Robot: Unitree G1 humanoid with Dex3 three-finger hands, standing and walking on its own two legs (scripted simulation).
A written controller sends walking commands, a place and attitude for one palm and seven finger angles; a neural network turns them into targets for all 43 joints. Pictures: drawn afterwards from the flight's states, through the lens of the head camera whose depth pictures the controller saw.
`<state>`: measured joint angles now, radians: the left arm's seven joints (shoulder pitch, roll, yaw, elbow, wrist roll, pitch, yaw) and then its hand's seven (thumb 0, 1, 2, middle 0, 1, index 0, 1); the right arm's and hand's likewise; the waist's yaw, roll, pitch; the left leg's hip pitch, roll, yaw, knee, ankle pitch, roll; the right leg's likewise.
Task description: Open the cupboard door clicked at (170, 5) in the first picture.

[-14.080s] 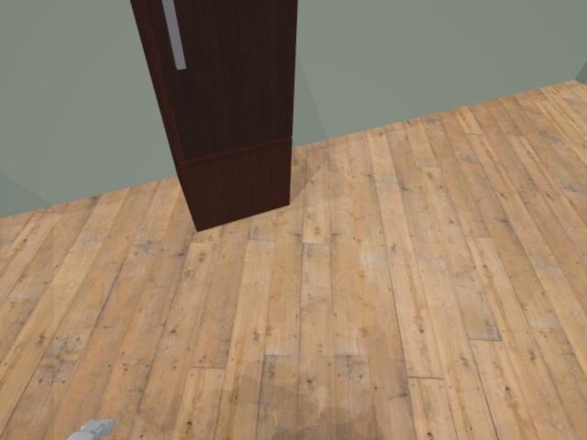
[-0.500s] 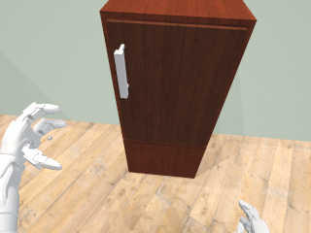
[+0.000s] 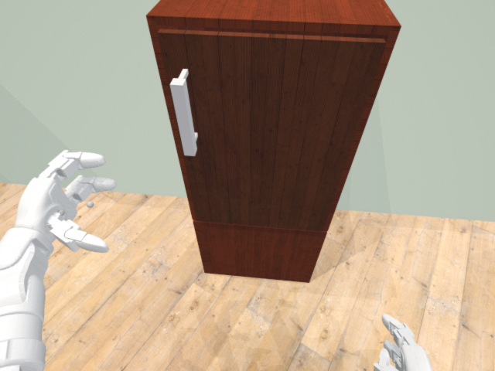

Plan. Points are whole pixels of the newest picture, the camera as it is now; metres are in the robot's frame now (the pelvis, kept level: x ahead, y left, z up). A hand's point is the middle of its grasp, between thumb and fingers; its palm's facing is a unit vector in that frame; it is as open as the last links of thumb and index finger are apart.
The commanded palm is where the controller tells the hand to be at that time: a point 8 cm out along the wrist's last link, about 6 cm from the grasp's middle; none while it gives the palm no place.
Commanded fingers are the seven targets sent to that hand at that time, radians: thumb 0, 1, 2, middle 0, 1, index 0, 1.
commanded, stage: move the hooked fingers beside the handle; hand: left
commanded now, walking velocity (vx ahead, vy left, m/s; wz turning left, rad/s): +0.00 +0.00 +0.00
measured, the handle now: (187, 114) +0.58 +0.17 +0.11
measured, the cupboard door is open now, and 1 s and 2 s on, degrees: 0 0 0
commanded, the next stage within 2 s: none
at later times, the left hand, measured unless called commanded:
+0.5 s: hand (115, 168) +0.40 +0.26 +0.12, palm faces -0.04 -1.00 +0.01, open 14.0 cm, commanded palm +0.38 +0.31 +0.12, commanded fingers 0.00 -0.50 0.30 -0.30 -1.20 -0.30 -1.20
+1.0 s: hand (136, 145) +0.46 +0.24 +0.12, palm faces -0.03 -1.00 +0.01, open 14.0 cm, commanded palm +0.45 +0.29 +0.11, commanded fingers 0.00 -0.50 0.30 -0.30 -1.20 -0.30 -1.20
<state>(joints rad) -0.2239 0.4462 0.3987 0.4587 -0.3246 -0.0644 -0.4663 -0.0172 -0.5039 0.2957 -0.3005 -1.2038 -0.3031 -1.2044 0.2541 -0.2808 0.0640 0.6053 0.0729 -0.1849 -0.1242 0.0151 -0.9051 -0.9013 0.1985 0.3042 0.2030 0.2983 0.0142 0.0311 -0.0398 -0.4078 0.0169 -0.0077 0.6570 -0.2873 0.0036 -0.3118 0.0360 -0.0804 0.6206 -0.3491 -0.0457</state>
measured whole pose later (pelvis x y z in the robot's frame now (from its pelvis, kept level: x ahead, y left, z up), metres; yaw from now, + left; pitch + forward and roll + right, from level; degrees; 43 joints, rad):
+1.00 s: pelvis +0.00 +0.03 -0.01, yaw -2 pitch +10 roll -2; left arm -0.79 0.51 0.35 1.05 -0.17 -0.21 -0.34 -0.02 -0.50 0.30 -0.30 -1.20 -0.30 -1.20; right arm 0.37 -0.28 0.05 0.65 0.04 -0.04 -0.06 0.01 -0.91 -0.90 0.20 0.30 0.20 0.30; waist -0.09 0.01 -0.07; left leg -0.60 0.01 0.02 0.75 -0.32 0.04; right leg -0.50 0.02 -0.05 0.69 -0.36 -0.01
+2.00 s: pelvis +0.03 +0.03 -0.02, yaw -3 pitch +16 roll -3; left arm -0.87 0.58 0.42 1.15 -0.13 -0.22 -0.35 -0.02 -0.50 0.30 -0.30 -1.20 -0.30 -1.20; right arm 0.40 -0.28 0.04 0.60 0.02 0.08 -0.03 0.01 -0.91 -0.90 0.20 0.30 0.20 0.30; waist -0.14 0.02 -0.12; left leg -0.70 0.04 0.03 0.81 -0.38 0.04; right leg -0.59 0.05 -0.04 0.72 -0.40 -0.01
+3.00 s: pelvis +0.02 +0.03 -0.02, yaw -3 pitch +17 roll -3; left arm -0.95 0.60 0.39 1.20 -0.11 -0.25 -0.31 -0.02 -0.50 0.30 -0.30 -1.20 -0.30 -1.20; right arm 0.43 -0.28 0.03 0.63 0.02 0.05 -0.03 0.01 -0.91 -0.90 0.20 0.30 0.20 0.30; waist -0.17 0.02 -0.11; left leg -0.75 0.04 0.01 0.84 -0.38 0.04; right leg -0.64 0.05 -0.05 0.74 -0.40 -0.02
